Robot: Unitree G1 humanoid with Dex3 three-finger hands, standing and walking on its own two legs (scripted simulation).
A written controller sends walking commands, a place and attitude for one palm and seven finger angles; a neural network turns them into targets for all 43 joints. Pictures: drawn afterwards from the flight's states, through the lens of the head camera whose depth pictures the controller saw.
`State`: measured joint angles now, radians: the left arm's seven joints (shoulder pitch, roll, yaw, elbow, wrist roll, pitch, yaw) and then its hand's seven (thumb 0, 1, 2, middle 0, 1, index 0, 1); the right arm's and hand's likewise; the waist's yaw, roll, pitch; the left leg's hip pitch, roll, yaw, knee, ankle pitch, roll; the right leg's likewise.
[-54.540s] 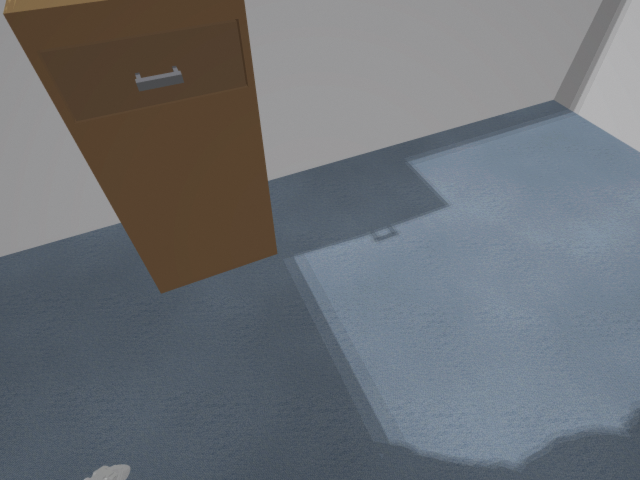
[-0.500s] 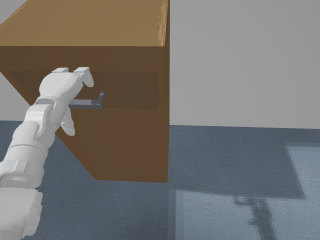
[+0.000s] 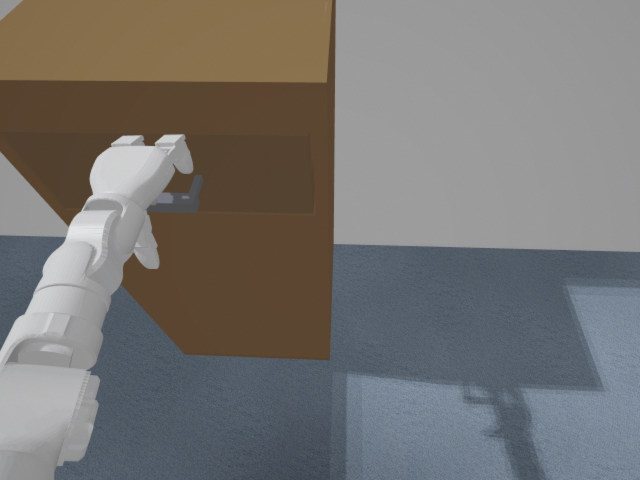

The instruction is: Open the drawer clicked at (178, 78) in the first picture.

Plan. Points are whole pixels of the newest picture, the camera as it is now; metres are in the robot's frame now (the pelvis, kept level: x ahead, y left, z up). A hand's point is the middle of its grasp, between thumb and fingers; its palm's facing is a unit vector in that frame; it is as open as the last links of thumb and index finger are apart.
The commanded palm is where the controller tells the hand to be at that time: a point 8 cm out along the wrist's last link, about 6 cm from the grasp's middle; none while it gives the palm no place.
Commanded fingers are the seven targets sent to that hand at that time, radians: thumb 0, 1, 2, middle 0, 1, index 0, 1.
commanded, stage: lower the fingers behind the handle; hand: left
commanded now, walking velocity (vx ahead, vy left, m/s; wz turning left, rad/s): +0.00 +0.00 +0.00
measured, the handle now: (165, 191) +0.49 +0.24 +0.06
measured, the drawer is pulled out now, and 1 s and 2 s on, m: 0.00 0.00 0.00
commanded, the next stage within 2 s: lift the fingers back up to retry in 1.10 s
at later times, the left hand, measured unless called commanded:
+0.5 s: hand (154, 220) +0.43 +0.24 +0.06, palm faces -0.03 -0.02 -1.00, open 13.8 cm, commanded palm +0.41 +0.25 +0.10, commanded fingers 0.00 -0.50 0.30 -0.30 -1.20 -0.30 -1.20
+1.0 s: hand (154, 221) +0.43 +0.24 +0.06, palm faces -0.02 -0.02 -1.00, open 13.9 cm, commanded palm +0.41 +0.25 +0.09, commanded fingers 0.00 -0.50 0.30 -0.30 -1.20 -0.30 -1.20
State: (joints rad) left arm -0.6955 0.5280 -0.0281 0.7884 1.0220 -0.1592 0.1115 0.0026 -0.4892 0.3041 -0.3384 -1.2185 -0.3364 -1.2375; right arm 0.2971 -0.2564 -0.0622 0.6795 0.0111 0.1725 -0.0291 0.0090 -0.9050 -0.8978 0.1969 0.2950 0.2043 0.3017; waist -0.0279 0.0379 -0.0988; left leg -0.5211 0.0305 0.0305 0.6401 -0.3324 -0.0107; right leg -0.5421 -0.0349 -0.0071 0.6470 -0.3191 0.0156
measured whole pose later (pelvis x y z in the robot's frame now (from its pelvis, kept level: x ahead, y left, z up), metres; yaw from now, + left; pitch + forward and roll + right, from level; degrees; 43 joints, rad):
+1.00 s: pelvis -0.03 +0.00 -0.01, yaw -1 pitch +14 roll +0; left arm -0.76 0.56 -0.02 0.94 1.06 -0.17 0.21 0.00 -0.49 0.30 -0.31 -1.25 -0.29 -1.26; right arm 0.34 -0.27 -0.05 0.67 0.02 0.14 -0.05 0.01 -0.90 -0.90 0.20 0.30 0.20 0.30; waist -0.07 0.03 -0.11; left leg -0.66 0.04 0.04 0.74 -0.33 -0.01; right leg -0.68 -0.03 0.00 0.74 -0.31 0.02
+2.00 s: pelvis +0.01 +0.00 +0.01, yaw +0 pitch +9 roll +0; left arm -0.61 0.55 -0.04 0.62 0.96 -0.09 -0.02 0.00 -0.49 0.30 -0.33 -1.20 -0.33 -1.21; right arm 0.24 -0.27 -0.05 0.64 0.03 0.16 -0.04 0.01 -0.90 -0.90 0.20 0.30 0.20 0.30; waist 0.00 0.06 -0.09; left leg -0.41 0.03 0.03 0.57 -0.32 -0.01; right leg -0.44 -0.03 -0.01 0.59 -0.31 0.01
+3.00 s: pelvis +0.00 +0.00 +0.00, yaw +0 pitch +10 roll +0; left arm -0.70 0.55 -0.02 0.73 0.98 -0.16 0.04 0.00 -0.49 0.30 -0.32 -1.20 -0.32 -1.20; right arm 0.27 -0.27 -0.05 0.67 0.03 0.16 -0.05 0.01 -0.91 -0.90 0.20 0.29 0.20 0.30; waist -0.03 0.04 -0.08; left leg -0.47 0.03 0.03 0.61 -0.32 -0.01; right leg -0.49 -0.04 0.00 0.62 -0.30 0.02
